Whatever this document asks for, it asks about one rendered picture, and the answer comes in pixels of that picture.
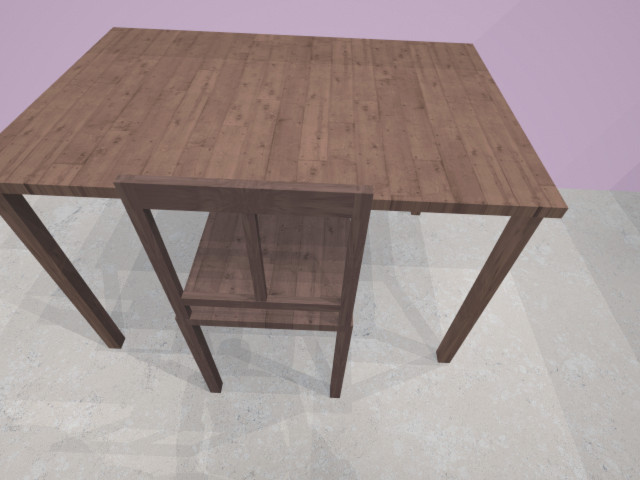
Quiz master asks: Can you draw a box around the table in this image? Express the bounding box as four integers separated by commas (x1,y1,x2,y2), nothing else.
0,27,568,363

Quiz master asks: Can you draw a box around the chair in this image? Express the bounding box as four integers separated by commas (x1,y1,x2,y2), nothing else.
113,174,374,398

